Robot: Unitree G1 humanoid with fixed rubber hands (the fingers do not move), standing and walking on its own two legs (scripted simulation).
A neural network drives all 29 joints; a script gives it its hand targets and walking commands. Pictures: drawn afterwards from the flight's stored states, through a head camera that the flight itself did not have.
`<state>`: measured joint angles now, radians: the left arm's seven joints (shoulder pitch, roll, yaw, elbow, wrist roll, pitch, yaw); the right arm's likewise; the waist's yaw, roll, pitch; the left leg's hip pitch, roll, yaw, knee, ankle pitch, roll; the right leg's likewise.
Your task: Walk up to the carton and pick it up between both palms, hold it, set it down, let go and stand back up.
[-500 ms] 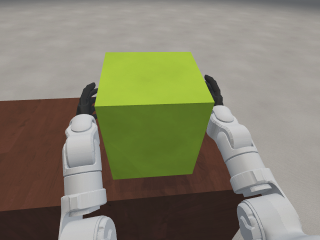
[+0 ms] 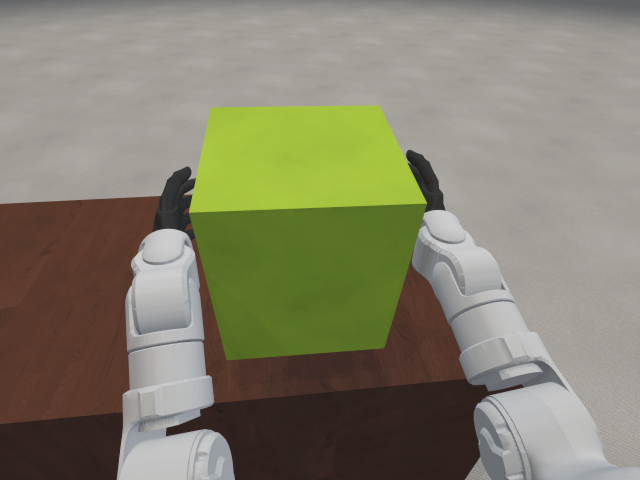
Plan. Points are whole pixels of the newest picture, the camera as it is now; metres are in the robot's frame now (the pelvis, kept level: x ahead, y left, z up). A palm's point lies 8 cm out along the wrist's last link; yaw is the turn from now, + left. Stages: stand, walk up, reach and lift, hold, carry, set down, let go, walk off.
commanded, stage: hold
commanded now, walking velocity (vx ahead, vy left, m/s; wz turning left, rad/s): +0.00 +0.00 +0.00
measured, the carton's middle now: (302, 234) +0.39 +0.01 +0.16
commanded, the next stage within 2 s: none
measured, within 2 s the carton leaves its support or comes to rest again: neither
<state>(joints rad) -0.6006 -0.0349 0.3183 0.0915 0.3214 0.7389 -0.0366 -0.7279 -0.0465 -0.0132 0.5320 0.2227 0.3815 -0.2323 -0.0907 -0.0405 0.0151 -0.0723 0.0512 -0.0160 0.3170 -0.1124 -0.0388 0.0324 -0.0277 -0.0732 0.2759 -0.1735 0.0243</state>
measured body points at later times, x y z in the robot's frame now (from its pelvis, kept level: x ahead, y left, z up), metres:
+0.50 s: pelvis +0.00 +0.00 +0.00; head -0.05 +0.02 +0.45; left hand +0.37 +0.16 +0.20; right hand +0.38 -0.15 +0.20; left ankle +0.05 +0.14 -0.75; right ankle +0.00 -0.13 -0.75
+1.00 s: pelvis +0.00 +0.00 +0.00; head -0.05 +0.03 +0.45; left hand +0.37 +0.16 +0.20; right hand +0.38 -0.14 +0.20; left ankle +0.05 +0.14 -0.75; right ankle +0.00 -0.13 -0.75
